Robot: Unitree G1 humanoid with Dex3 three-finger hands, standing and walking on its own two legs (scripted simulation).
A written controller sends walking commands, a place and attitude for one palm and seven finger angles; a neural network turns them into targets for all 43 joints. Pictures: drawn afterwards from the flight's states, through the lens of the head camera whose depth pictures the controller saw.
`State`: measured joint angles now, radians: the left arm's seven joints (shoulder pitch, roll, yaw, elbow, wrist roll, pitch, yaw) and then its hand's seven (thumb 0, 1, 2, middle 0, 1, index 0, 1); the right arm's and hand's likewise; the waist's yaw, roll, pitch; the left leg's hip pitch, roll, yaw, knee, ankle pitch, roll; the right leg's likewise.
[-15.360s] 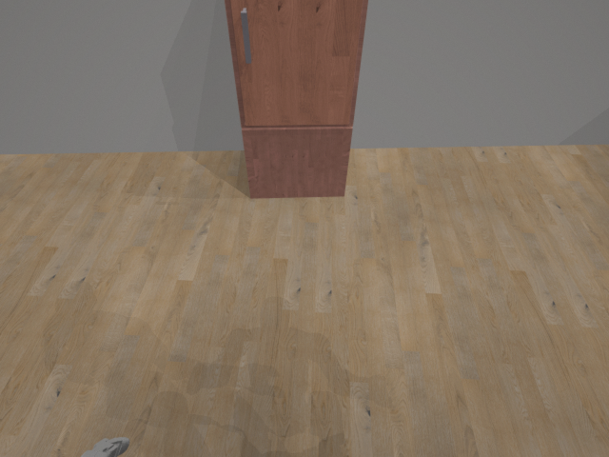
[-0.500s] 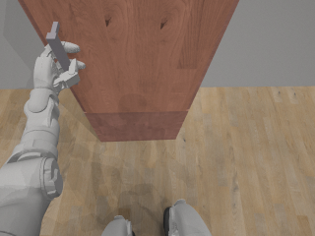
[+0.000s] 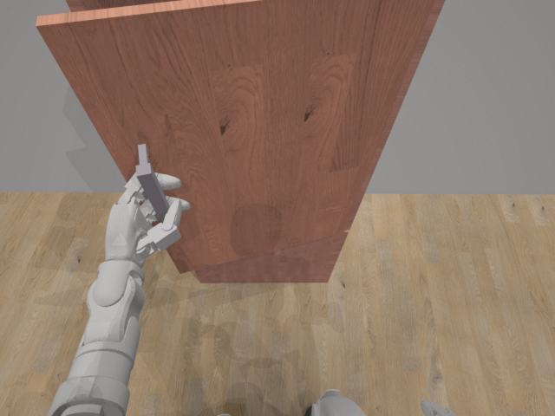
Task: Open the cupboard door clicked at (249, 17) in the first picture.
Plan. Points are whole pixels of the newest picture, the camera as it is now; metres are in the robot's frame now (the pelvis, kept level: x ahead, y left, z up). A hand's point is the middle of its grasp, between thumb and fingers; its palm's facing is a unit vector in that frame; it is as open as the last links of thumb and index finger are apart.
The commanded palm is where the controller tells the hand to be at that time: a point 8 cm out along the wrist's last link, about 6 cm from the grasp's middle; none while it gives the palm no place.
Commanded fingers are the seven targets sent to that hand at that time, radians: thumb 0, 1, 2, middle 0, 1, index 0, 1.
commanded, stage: pull the door open along its arc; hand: left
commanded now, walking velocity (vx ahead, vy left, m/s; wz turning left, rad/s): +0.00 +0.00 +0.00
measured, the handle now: (159, 193) +0.43 +0.18 +0.05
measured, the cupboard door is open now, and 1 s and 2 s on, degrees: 15 40 41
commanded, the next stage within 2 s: open thumb and fingers to let go in 0.48 s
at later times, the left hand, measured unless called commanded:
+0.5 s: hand (238, 313) +0.25 +0.05 +0.05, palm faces +0.33 -0.94 -0.02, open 5.8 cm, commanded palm +0.19 +0.09 +0.04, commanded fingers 0.00 0.90 0.90 -0.40 -1.35 -0.40 -1.35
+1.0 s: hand (244, 315) +0.25 +0.04 +0.05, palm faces +0.41 -0.91 -0.02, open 10.6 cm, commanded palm +0.19 +0.09 +0.04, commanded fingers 0.00 -0.50 0.30 -0.30 -1.20 -0.30 -1.20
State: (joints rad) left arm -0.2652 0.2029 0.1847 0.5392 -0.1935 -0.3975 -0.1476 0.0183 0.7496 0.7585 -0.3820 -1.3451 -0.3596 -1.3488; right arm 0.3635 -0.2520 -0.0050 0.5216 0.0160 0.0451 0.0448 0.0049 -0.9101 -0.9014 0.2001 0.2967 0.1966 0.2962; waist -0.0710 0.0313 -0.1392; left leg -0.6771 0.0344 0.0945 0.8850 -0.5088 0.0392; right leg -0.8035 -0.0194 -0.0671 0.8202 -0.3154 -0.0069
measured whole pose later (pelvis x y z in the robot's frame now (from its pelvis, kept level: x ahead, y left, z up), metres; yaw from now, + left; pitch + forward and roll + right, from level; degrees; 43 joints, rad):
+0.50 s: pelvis +0.00 -0.03 +0.00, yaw +4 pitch +12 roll +0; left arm 0.30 -0.04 -0.31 -0.03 0.10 -0.26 0.49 0.04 0.73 0.77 -0.32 -1.31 -0.37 -1.34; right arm 0.17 -0.15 0.03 0.50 -0.06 -0.02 0.05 0.01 -0.91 -0.90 0.20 0.30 0.20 0.30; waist 0.01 0.03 -0.13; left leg -0.59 0.03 0.02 0.92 -0.53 -0.01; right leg -0.71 -0.04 -0.13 0.90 -0.39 -0.05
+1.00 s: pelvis -0.02 -0.06 -0.01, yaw +5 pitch +11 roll +2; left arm 0.22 -0.08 -0.21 0.04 0.08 -0.30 0.49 0.01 0.01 0.52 -0.32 -1.24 -0.34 -1.25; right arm 0.21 -0.20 0.00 0.55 -0.07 -0.06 -0.01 0.01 -0.91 -0.90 0.20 0.30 0.20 0.30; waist 0.00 0.03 -0.11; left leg -0.64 0.03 0.00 0.94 -0.50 -0.04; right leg -0.76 -0.04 -0.15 0.94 -0.38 -0.09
